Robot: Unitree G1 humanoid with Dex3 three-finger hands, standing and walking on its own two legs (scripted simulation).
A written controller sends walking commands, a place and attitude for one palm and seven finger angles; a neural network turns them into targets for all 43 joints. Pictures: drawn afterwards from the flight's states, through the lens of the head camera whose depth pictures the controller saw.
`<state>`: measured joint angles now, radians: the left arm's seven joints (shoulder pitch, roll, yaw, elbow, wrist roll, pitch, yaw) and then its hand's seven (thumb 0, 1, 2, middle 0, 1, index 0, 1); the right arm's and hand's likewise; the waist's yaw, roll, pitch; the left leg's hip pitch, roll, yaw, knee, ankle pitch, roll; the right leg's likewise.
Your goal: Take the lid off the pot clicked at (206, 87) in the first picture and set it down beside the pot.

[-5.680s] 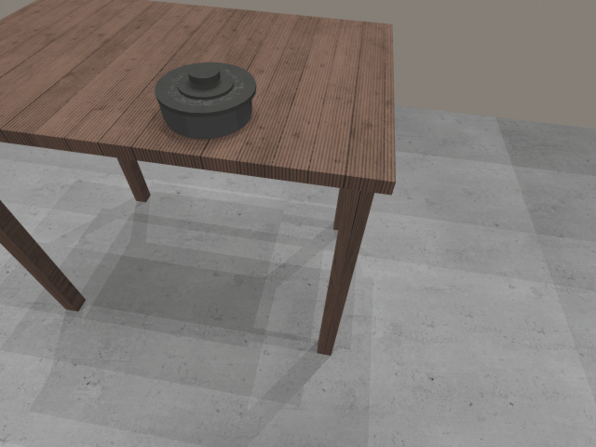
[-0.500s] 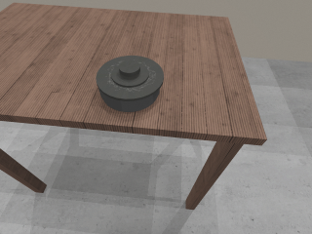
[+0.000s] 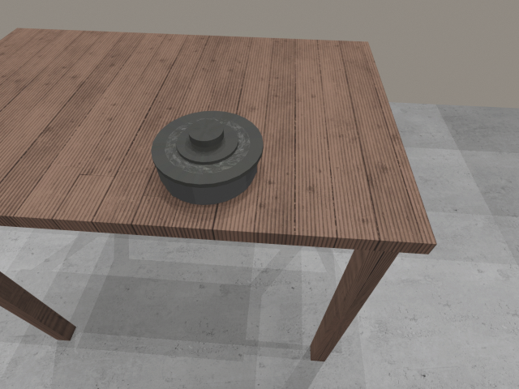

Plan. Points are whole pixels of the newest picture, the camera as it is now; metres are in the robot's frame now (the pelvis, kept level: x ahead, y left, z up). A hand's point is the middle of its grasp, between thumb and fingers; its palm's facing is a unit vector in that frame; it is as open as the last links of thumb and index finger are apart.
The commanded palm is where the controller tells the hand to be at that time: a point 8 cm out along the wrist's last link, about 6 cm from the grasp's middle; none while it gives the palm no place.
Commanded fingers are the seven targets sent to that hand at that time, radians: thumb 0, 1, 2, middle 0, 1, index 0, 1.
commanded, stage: come to a stop and stand still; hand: left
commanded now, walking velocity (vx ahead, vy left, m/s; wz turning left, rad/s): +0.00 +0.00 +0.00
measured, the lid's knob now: (206, 133) +0.46 +0.11 +0.16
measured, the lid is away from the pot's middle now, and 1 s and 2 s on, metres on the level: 0.00 0.00 0.00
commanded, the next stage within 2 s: look again from close up in 1.16 s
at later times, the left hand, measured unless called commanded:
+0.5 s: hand out of the picture +0.06 +0.21 -0.18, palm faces +0.02 -0.98 -0.22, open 7.3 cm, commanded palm none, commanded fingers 0.00 0.90 0.90 -0.20 -0.30 -0.20 -0.30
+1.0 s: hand out of the picture +0.07 +0.23 -0.18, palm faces +0.02 -0.98 -0.21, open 7.3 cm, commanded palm none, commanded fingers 0.00 0.90 0.90 -0.20 -0.30 -0.20 -0.30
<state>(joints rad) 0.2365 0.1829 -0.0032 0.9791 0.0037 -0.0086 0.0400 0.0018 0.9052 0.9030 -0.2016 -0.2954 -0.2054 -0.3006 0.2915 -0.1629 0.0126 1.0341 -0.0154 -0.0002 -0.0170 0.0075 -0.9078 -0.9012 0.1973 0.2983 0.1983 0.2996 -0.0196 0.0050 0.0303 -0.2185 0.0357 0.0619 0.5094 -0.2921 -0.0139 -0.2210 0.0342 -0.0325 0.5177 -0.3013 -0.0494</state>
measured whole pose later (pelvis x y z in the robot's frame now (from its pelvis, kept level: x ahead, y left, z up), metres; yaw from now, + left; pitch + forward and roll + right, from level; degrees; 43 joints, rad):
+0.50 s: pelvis +0.03 +0.02 +0.00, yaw +0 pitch +0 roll +0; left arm 0.25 0.20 0.00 1.04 0.01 0.00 0.04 0.00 0.91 0.90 -0.20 -0.30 -0.20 -0.30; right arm 0.20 -0.16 0.01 1.06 -0.01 -0.02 -0.03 0.00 -0.91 -0.90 0.20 0.30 0.20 0.30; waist 0.01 -0.03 0.04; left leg -0.17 0.01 0.08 0.49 -0.33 0.02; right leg -0.17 0.01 -0.01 0.48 -0.32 -0.02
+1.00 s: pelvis +0.03 +0.04 +0.00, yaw +0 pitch +0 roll +0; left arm 0.23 0.20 0.01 1.04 0.01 0.00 0.04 0.00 0.91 0.90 -0.20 -0.30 -0.20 -0.30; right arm 0.24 -0.15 0.00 1.09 -0.01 -0.01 -0.03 0.01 -0.91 -0.90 0.20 0.30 0.20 0.30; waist 0.00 -0.03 0.05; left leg -0.15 -0.02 0.08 0.47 -0.33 0.04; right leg -0.14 -0.02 -0.01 0.47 -0.32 0.01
